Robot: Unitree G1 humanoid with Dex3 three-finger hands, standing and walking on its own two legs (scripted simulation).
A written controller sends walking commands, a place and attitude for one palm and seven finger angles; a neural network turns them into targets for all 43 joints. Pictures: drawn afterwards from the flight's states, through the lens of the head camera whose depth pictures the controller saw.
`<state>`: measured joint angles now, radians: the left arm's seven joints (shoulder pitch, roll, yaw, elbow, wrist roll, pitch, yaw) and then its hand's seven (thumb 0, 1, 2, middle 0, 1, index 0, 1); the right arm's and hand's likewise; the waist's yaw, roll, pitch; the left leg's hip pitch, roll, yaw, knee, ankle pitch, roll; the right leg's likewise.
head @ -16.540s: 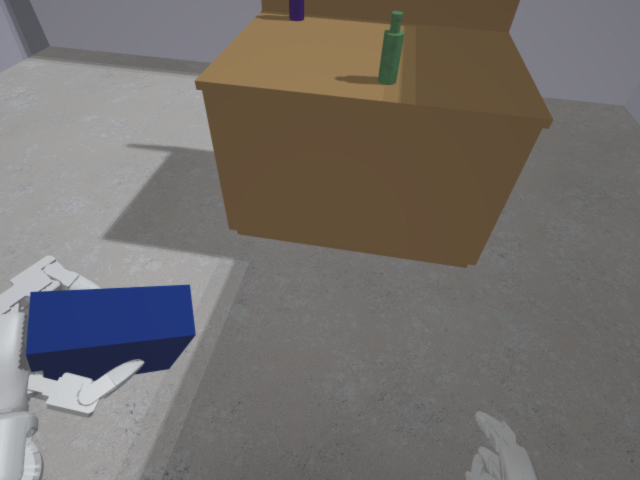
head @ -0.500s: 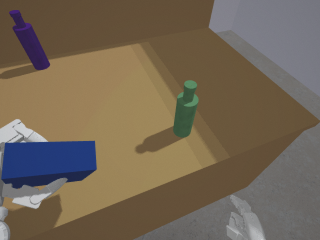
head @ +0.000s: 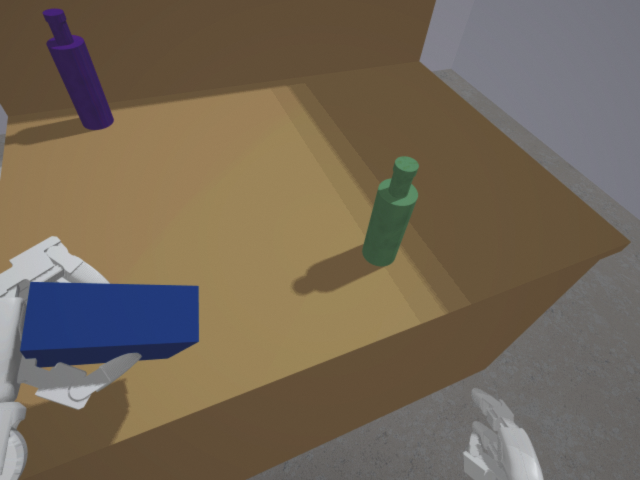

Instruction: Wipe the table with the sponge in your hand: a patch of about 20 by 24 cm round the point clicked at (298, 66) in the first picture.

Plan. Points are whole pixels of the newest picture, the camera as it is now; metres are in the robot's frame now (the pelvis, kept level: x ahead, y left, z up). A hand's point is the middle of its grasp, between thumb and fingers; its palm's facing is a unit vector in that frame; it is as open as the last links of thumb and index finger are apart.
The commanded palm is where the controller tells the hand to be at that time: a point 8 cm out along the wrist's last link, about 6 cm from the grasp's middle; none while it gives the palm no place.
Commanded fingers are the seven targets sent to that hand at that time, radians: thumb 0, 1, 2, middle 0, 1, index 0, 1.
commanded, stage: come to a stop and stand still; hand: left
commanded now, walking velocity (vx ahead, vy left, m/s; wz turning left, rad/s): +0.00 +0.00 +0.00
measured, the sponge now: (137, 327) +0.23 +0.20 +0.13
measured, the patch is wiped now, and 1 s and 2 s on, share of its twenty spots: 0.00 0.00 0.00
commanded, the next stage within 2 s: look again from close up in 0.46 s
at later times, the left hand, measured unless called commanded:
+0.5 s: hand (34, 318) +0.21 +0.28 +0.16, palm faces +0.38 -0.84 -0.38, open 9.4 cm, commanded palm +0.16 +0.30 +0.18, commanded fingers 0.00 0.10 1.30 -1.20 -1.60 -1.20 -1.60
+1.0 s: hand (60, 315) +0.22 +0.26 +0.15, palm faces +0.36 -0.85 -0.39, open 9.4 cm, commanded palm +0.16 +0.29 +0.18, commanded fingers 0.00 0.10 1.30 -1.20 -1.60 -1.20 -1.60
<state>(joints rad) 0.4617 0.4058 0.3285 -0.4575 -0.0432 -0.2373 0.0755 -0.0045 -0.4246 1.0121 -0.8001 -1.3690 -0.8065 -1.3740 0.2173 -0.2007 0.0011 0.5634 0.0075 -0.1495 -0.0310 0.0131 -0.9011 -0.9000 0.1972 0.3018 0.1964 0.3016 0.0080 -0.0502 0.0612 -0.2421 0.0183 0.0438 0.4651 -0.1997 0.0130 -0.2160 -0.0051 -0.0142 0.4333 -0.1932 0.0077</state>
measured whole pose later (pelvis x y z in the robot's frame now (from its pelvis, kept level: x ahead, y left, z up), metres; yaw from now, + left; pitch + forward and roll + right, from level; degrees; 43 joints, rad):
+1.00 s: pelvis +0.01 +0.01 +0.00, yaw +0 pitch -1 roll -1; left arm 0.45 0.37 0.35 -0.46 -0.04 -0.21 0.09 0.00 -0.42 1.02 -0.80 -1.38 -0.80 -1.38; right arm 0.20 -0.20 0.02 0.58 0.00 -0.14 -0.04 0.01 -0.90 -0.90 0.20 0.30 0.20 0.30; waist 0.02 -0.02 0.06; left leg -0.25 0.01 0.04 0.45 -0.20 0.02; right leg -0.19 -0.01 -0.02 0.38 -0.17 0.02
